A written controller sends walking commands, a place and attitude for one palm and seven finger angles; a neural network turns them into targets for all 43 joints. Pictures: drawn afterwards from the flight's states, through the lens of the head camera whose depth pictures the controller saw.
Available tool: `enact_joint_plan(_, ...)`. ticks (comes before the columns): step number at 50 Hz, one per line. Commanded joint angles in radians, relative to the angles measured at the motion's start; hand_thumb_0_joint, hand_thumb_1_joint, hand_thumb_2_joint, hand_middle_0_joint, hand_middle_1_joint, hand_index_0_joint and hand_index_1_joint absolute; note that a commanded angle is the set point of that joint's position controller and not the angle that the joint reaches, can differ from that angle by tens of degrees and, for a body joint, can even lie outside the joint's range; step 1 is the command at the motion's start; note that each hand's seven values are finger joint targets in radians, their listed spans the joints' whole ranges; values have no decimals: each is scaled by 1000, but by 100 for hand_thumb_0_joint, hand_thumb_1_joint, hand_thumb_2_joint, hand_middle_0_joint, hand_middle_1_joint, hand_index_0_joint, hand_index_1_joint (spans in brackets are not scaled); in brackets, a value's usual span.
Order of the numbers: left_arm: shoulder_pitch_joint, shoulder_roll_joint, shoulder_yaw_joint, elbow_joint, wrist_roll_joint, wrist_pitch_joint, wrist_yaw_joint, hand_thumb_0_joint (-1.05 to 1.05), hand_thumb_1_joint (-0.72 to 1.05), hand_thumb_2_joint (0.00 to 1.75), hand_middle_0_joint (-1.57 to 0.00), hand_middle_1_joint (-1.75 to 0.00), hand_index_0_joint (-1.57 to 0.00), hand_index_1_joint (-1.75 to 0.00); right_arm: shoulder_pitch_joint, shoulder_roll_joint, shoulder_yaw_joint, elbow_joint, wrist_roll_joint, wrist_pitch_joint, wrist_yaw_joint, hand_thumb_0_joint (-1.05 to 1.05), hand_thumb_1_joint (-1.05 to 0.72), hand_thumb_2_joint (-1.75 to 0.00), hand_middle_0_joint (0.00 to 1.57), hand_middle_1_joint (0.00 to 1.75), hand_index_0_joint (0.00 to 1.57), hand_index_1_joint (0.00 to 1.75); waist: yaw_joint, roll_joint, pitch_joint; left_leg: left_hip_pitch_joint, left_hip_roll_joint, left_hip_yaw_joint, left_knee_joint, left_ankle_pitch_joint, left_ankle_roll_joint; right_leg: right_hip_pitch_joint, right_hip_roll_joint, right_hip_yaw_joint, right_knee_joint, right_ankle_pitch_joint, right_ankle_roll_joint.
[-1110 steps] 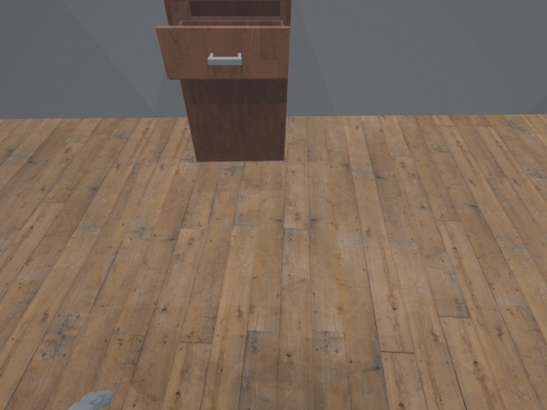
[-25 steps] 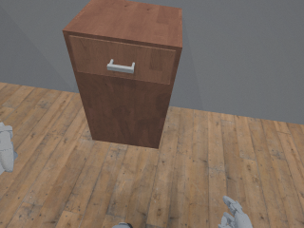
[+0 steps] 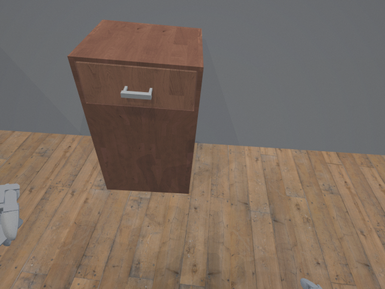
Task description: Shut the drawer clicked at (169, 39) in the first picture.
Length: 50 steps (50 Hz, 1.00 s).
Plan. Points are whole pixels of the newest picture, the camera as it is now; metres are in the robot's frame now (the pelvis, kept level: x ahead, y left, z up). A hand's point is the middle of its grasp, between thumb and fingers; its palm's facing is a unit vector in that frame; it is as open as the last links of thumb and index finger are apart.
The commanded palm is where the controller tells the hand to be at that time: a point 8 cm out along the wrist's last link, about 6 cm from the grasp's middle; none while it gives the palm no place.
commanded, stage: stop stepping back and stand still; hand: left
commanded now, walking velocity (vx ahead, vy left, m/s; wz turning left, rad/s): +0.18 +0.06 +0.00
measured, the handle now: (137, 92) +0.83 +0.26 -0.03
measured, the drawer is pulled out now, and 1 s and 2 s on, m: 0.00 0.00 0.00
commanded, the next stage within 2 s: let the arm hang, fingers relaxed in 0.42 s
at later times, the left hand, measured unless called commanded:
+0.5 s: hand out of the picture +0.15 +0.27 +0.16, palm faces +0.46 -0.77 -0.45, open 3.2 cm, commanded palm none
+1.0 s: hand out of the picture -0.07 +0.23 -0.16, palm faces +0.12 -0.96 -0.26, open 4.3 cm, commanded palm none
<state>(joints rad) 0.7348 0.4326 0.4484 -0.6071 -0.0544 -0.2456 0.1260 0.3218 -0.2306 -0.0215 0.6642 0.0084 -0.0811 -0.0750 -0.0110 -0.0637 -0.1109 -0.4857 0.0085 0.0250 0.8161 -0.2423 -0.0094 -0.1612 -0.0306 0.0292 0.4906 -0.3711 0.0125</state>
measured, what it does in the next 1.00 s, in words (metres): steps on the spot: left foot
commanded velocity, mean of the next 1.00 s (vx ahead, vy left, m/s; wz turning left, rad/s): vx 0.03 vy -0.01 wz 0.00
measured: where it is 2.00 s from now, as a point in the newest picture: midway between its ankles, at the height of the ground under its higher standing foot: outside the picture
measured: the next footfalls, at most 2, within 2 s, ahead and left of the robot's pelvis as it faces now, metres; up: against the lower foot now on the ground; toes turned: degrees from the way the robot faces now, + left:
left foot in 0.04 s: +0.04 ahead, +0.14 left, +0.00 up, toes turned +6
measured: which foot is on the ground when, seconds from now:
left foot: up 0.00-0.02, down 0.04-1.00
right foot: down 0.00-1.00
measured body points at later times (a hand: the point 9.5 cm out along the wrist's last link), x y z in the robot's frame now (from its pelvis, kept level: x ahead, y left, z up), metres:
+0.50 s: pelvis -0.02 +0.01 +0.00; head -0.03 +0.01 +0.45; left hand +0.12 +0.31 +0.19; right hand +0.13 -0.22 -0.09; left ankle +0.00 +0.14 -0.74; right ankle -0.03 -0.10 -0.73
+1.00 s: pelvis -0.04 +0.02 +0.00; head -0.03 +0.02 +0.45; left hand -0.07 +0.28 -0.14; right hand +0.00 -0.21 -0.15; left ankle +0.00 +0.14 -0.73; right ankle -0.01 -0.10 -0.73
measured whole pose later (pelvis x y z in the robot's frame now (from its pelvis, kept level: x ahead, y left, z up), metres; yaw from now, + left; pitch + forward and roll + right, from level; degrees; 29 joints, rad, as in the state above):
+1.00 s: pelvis -0.04 +0.02 +0.00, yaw +6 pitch -1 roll -1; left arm 0.33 0.24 0.02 0.99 0.01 0.03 0.01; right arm 0.28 -0.19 0.00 1.02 -0.02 0.03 0.00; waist 0.00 0.02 0.05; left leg -0.30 0.01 0.00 0.49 -0.17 0.01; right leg -0.23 0.00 -0.03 0.46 -0.22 0.00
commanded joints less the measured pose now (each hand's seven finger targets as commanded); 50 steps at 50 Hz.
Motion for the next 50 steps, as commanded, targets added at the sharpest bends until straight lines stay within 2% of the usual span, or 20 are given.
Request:
enact_joint_plan(1, -246, 62, -28, -74, 33, -37, 42, 0, 90, 90, -140, -160, -140, -160, -173, -110, -29, -143, -7, -122, -38, 0, -90, -90, 20, 30, 20, 30, -14, 135, 129, 296, 47, -1, -383, -12, 46, -239, -134, 20, -44, 20, -73)
enact_joint_plan(3, -284, 78, -27, -163, 43, -48, 50, 0, 90, 90, -140, -160, -140, -160, -148, -139, -39, -166, -1, -138, -44, 0, -90, -90, 20, 30, 20, 30, 1, 333, 51, 402, 191, -219, -435, 92, 116, -273, -12, -44, 168, 58, -13)
enact_joint_plan(5, -261, 162, 46, -224, 37, -54, 55, 0, 90, 90, -140, -160, -140, -160, -120, -96, -18, -158, -15, -147, -37, 0, -90, -90, 20, 30, 20, 30, -12, 261, -42, 560, 224, -278, -369, 583, 157, -339, 19, -80, 272, 38, -5)
enact_joint_plan(6, -273, 151, 35, -275, 30, -60, 46, 0, 90, 90, -140, -160, -140, -160, -126, -92, -20, -155, -20, -152, -24, 0, -90, -90, 20, 30, 20, 30, -15, 242, -53, 533, 229, -316, -408, 603, 133, -318, 25, -73, 284, -64, -3)
enact_joint_plan(11, -83, 119, 54, -246, 20, -34, 42, 0, 90, 90, -140, -160, -140, -160, -190, -93, -5, -177, -7, -147, 14, 0, -90, -90, 20, 30, 20, 30, 16, 277, 22, 166, 189, -129, -448, 81, 93, -10, 19, -102, 46, 16, -14)
enact_joint_plan(12, -66, 135, 74, -221, 20, -34, 41, 0, 90, 90, -140, -160, -140, -160, -201, -86, -6, -182, -10, -131, 16, 0, -90, -90, 20, 30, 20, 30, 14, 214, 31, 78, 145, -84, -405, -86, 72, 50, 1, -60, -34, 18, -34)
enact_joint_plan(14, -60, 160, 110, -149, 10, -17, 41, 0, 90, 90, -140, -160, -140, -160, -214, -65, -14, -197, -15, -84, 14, 0, -90, -90, 20, 30, 20, 30, 13, -108, 97, -85, -8, 14, -12, -248, 16, -40, -243, 395, -314, -324, -167)
enact_joint_plan(15, -93, 146, 104, -123, 4, -8, 42, 0, 90, 90, -140, -160, -140, -160, -208, -71, -20, -184, -9, -70, 13, 0, -90, -90, 20, 30, 20, 30, 20, -138, 133, -109, -2, -6, 171, -241, 12, -112, -324, 483, -366, -367, -213)
enact_joint_plan(19, -123, 96, 64, -22, 8, -10, 34, 0, 90, 90, -140, -160, -140, -160, -183, -55, 1, -170, -4, -52, 4, 0, -90, -90, 20, 30, 20, 30, -20, -105, 103, 25, 63, -13, 10, -99, 16, -144, -233, 155, -228, 18, -174)
enact_joint_plan(22, -160, 65, 9, -12, 20, -8, 40, 0, 90, 90, -140, -160, -140, -160, -205, -59, 7, -164, -7, -72, -19, 0, -90, -90, 20, 30, 20, 30, -7, -17, 91, 259, 21, 59, -301, 4, 34, -194, -157, 55, -162, 9, -106)
enact_joint_plan(25, -233, 55, -42, -152, 28, -22, 35, 0, 90, 90, -140, -160, -140, -160, -201, -104, -14, -188, -11, -94, -31, 0, -90, -90, 20, 30, 20, 30, 4, 186, 70, 338, 156, -131, -455, 46, 89, -183, -58, 6, 2, 87, -22)
enact_joint_plan(26, -276, -80, -349, 672, 120, 145, -110, 0, 90, 90, -140, -160, -140, -160, -142, -302, -77, 45, -36, -102, 83, 0, -90, -90, 20, 30, 20, 30, -48, 234, 110, 260, 221, -234, -283, 472, 136, -340, -70, -66, 276, 281, 1)
enact_joint_plan(28, -278, -148, -334, 688, 94, 257, -115, 0, 90, 90, -132, -151, -132, -151, -127, -160, -39, 10, -29, -2, 80, 0, -90, -90, 20, 30, 20, 30, -19, 233, 61, 174, 233, -224, -355, 605, 167, -245, -11, -46, 309, -93, 20)
enact_joint_plan(30, -355, -143, -354, 785, 85, 252, -116, 0, 90, 90, -124, -143, -124, -143, -136, -150, -20, 8, -47, 8, 75, 0, -90, -90, 20, 30, 20, 30, -2, 102, 24, 171, 240, -256, -374, 613, 165, -197, 5, -24, 287, -118, 3)
enact_joint_plan(32, -324, -112, -357, 924, 90, 242, -114, 0, 90, 90, -116, -134, -116, -134, -145, -152, -11, 24, -44, 19, 66, 0, -90, -90, 20, 30, 20, 30, 40, -59, -45, 197, 157, -166, -289, 521, 109, -27, -17, -21, 78, 225, -13)
enact_joint_plan(34, -346, -35, -362, 1064, 88, 236, -111, 0, 90, 90, -108, -125, -108, -125, -136, -102, -11, 48, -29, 40, 68, 0, -90, -90, 20, 30, 20, 30, 25, -156, -23, 156, 13, -46, -222, 100, 29, -3, -157, 144, -45, 518, -63)
enact_joint_plan(35, -410, -6, -374, 1114, 83, 241, -113, 0, 90, 90, -104, -121, -104, -121, -100, -103, -12, 73, -23, 57, 76, 0, -90, -90, 20, 30, 20, 30, -15, -86, 48, 204, 4, -38, -239, -41, 23, -126, -196, 152, -99, 307, -100)
enact_joint_plan(38, -490, -53, -403, 1260, 73, 248, -111, 0, 90, 90, -92, -108, -92, -108, -115, -81, -4, 147, -36, 90, 74, 0, -90, -90, 20, 30, 20, 30, -25, 41, 176, 270, 25, -49, -278, 36, 24, -278, -108, 113, -146, 50, -85)
enact_joint_plan(42, -413, -95, -401, 1405, 68, 250, -107, 0, 90, 90, -76, -91, -76, -91, -111, -82, -3, 201, -39, 86, 66, 0, -90, -90, 20, 30, 20, 30, 20, 296, 124, 163, 86, -140, -448, -43, 48, -80, -31, 38, -93, 63, -56)
enact_joint_plan(50, -428, -81, -411, 1573, 68, 241, -108, 0, 90, 90, -44, -56, -44, -56, -36, -97, -19, 308, -27, 88, 57, 0, -90, -90, 20, 30, 20, 30, 7, 67, 128, 258, 89, -125, -474, -52, 50, -116, -45, 37, -158, 39, -64)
